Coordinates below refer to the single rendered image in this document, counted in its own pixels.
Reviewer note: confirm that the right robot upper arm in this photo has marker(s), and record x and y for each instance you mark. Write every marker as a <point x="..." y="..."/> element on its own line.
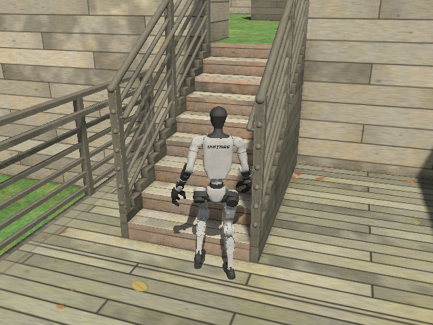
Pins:
<point x="241" y="153"/>

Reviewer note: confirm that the left robot foot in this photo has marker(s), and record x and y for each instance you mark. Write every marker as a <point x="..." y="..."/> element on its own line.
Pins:
<point x="198" y="258"/>

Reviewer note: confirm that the right robot foot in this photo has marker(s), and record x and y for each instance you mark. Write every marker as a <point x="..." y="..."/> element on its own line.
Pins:
<point x="230" y="273"/>

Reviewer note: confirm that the robot right hand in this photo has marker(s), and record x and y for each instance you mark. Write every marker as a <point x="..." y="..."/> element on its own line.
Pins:
<point x="241" y="183"/>

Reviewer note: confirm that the left robot upper arm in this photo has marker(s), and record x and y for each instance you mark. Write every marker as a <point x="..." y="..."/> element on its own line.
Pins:
<point x="193" y="153"/>

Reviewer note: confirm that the robot foot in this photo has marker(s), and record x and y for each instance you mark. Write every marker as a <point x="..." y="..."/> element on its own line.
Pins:
<point x="198" y="258"/>
<point x="230" y="273"/>

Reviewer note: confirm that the left robot forearm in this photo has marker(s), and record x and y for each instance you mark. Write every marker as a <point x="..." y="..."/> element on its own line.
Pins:
<point x="182" y="179"/>

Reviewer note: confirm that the right robot forearm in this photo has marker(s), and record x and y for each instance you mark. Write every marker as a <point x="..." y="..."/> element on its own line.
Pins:
<point x="246" y="176"/>

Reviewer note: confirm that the robot left hand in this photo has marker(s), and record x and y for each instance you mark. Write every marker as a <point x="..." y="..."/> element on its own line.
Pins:
<point x="174" y="196"/>

